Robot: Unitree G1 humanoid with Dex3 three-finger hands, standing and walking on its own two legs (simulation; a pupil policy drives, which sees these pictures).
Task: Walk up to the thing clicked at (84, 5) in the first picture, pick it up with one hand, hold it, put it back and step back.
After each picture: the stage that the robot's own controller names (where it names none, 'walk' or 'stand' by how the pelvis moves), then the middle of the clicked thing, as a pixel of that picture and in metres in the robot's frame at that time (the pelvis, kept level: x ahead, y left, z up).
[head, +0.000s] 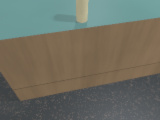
stand; (82, 0) +0.86 +0.03 +0.05
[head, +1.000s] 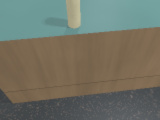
rise first; (73, 4) +0.77 +0.10 +0.08
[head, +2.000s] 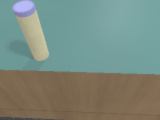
stand; (33, 34) +0.51 +0.24 +0.07
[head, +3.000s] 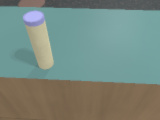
stand; (40, 43) +0.50 +0.20 +0.06
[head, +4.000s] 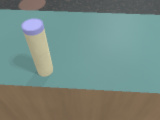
stand; (39, 50) +0.47 +0.19 +0.05
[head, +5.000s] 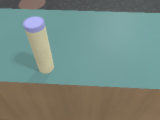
stand; (41, 48) +0.49 +0.19 +0.05
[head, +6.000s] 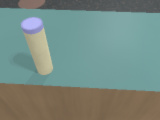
stand; (39, 49) +0.48 +0.19 +0.05
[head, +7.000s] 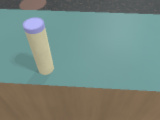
stand; (40, 49) +0.48 +0.19 +0.05
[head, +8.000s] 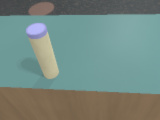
rise first; (44, 54) +0.46 +0.20 +0.05
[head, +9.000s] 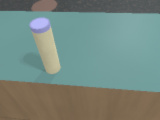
go down; (47, 48) +0.48 +0.20 +0.05
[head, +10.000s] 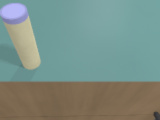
go down; (24, 41) +0.47 +0.19 +0.07
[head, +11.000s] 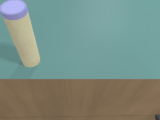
go down; (24, 38) +0.48 +0.19 +0.08
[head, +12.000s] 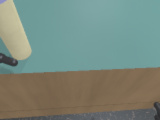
close in; (9, 28) +0.47 +0.20 +0.11
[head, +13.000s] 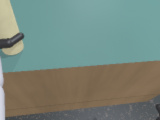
lift; (0, 16) +0.51 +0.20 +0.13
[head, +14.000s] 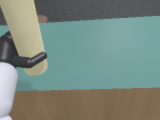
lift; (26, 32) +0.34 +0.15 +0.28
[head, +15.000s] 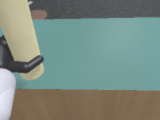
hold; (21, 36) +0.33 +0.17 +0.26
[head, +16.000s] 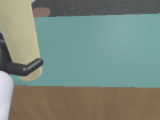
hold; (21, 37) +0.32 +0.16 +0.27
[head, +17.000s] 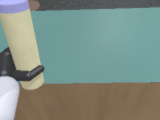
crouch; (24, 48) +0.36 +0.17 +0.19
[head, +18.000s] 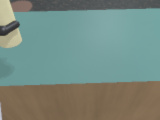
crouch; out of the picture +0.46 +0.23 +0.27
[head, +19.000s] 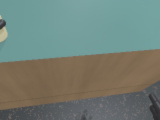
lower; out of the picture +0.53 +0.23 +0.14
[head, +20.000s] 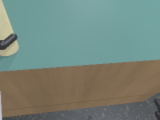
lower; out of the picture +0.50 +0.22 +0.13
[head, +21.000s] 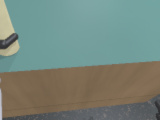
lower; out of the picture +0.50 +0.22 +0.13
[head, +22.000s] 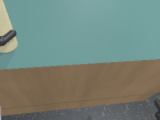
lower; out of the picture +0.51 +0.22 +0.13
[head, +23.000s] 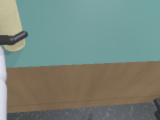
open; (4, 12) +0.51 +0.20 +0.13
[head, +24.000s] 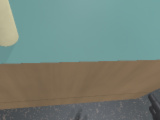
rise; out of the picture +0.50 +0.20 +0.13
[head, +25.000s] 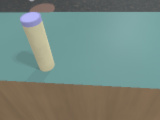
sink last; (39, 44) +0.49 +0.22 +0.10
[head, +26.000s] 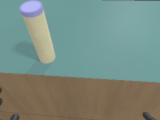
stand; (40, 36) +0.50 +0.20 +0.09
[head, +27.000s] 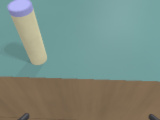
stand; (30, 36) +0.48 +0.21 +0.11
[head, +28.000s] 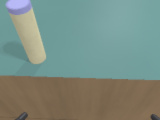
stand; (29, 35) +0.49 +0.22 +0.11
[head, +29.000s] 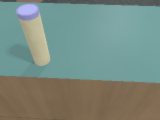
stand; (36, 38) +0.50 +0.21 +0.08
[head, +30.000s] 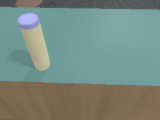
walk; (36, 45) +0.49 +0.21 +0.05
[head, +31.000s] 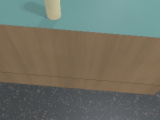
walk; out of the picture +0.72 +0.18 +0.06
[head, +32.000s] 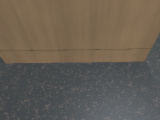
walk; out of the picture +1.03 +0.29 +0.07
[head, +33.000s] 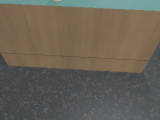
stand; out of the picture +1.08 +0.21 +0.06
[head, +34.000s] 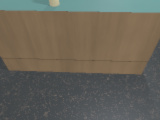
stand; out of the picture +1.08 +0.22 +0.05
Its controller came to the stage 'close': yes
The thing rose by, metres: 0.23
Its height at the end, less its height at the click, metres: +0.00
